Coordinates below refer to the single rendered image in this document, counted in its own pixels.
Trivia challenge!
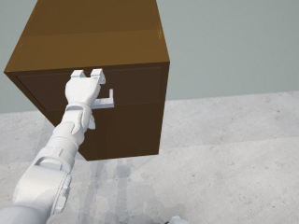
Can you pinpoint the drawer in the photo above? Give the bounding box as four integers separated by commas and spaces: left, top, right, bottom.
17, 66, 162, 110

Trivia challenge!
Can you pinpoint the robot left upper arm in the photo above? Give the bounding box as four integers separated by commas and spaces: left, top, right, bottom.
0, 165, 72, 224

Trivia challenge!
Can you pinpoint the robot right shin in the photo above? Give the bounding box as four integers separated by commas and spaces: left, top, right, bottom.
169, 216, 180, 223

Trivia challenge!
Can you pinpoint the cabinet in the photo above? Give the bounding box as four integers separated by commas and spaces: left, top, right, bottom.
4, 0, 170, 161

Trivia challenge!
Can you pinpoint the handle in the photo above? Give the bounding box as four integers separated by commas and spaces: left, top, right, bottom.
91, 89, 115, 109

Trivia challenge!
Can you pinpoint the robot left hand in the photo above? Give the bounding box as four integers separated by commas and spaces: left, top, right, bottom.
64, 68, 106, 130

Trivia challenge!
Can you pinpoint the left robot forearm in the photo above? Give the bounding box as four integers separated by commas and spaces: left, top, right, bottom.
12, 103, 92, 204

